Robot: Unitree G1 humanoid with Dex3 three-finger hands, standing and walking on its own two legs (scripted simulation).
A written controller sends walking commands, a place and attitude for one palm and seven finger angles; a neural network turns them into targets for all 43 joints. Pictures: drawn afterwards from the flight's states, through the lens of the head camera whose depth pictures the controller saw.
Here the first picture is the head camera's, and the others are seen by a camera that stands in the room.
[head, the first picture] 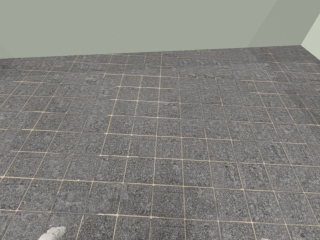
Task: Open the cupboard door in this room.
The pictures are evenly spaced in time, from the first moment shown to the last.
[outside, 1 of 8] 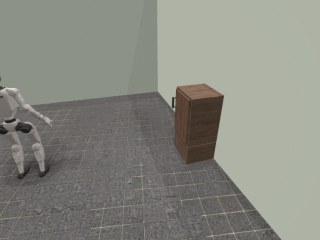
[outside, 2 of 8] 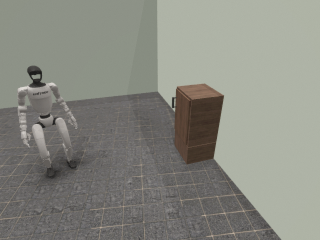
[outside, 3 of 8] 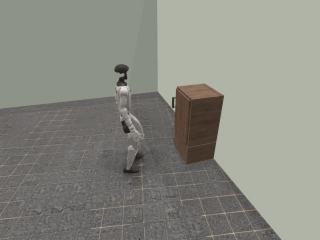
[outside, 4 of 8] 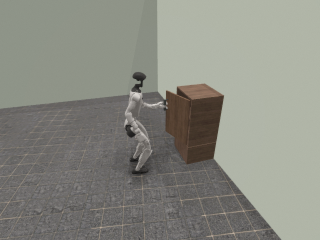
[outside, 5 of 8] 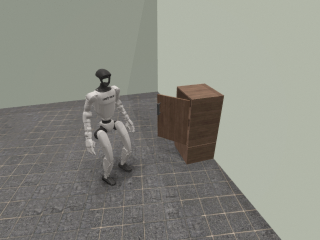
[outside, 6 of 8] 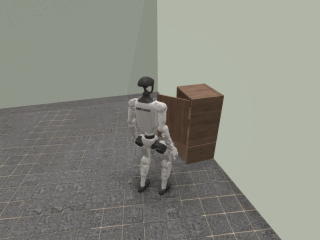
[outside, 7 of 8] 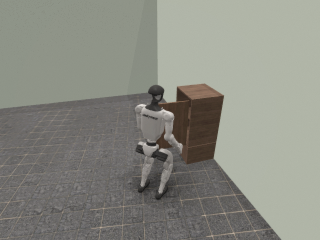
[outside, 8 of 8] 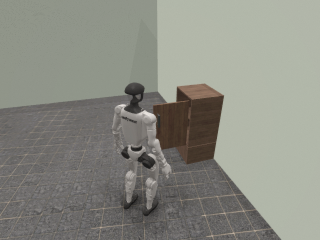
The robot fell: no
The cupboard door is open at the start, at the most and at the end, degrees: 0 90 90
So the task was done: yes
